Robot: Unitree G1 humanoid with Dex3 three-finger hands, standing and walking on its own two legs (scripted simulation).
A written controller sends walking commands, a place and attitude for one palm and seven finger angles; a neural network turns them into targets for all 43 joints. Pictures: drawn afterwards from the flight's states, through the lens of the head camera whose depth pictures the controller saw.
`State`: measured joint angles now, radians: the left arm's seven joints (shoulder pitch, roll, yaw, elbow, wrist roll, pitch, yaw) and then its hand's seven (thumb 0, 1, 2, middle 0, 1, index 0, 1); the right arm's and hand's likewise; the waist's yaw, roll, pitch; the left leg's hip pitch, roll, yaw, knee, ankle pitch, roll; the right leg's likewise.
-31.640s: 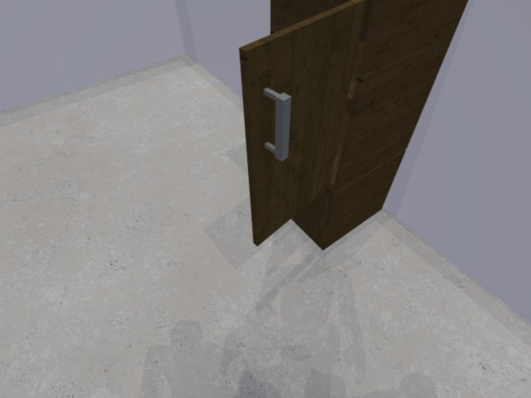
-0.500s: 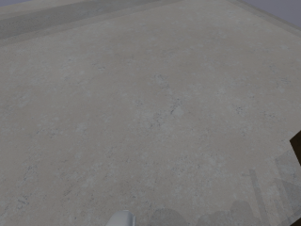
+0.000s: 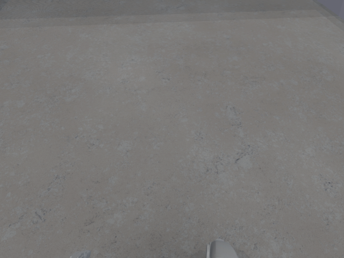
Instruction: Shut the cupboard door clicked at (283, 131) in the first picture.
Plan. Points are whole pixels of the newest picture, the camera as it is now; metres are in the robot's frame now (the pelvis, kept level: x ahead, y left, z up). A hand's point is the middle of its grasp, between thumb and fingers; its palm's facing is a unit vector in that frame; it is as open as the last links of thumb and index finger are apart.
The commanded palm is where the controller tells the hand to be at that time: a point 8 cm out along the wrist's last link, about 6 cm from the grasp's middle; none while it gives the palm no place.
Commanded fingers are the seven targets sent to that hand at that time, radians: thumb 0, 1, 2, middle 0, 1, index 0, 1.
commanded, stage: walk to a spot facing it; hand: left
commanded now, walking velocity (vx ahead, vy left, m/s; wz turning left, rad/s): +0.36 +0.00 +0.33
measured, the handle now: out of the picture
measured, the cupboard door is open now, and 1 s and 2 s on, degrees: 59 59 59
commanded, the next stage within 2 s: turn to face it in 0.48 s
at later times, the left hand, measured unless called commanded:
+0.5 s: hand (119, 219) +0.23 +0.16 -0.16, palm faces +0.27 -0.93 -0.23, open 7.2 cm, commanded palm none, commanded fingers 0.00 0.90 0.90 -0.20 -0.30 -0.20 -0.30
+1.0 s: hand (100, 202) +0.28 +0.23 -0.17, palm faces +0.28 -0.94 -0.18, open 7.4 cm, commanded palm none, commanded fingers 0.00 0.90 0.90 -0.20 -0.30 -0.20 -0.30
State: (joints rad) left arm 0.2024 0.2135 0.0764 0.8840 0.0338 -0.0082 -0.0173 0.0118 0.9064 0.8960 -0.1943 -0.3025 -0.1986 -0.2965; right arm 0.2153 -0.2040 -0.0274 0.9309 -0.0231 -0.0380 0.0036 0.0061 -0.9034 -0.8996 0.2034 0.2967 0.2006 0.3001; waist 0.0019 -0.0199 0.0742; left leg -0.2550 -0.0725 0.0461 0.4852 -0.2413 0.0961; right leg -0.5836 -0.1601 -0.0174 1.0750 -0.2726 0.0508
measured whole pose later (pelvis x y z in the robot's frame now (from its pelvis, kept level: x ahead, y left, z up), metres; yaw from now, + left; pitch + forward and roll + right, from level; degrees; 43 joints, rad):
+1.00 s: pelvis +0.29 +0.04 +0.00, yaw +11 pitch +0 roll -2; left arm 0.27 0.19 0.07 0.95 0.02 0.08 -0.01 0.01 0.90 0.90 -0.20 -0.30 -0.20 -0.30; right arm 0.11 -0.13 0.00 0.92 -0.02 0.02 -0.02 0.00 -0.90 -0.90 0.21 0.30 0.20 0.30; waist 0.04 0.00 0.06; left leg -0.24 0.07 0.23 0.49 -0.24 0.08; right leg -0.43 -0.07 -0.05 0.95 -0.42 0.04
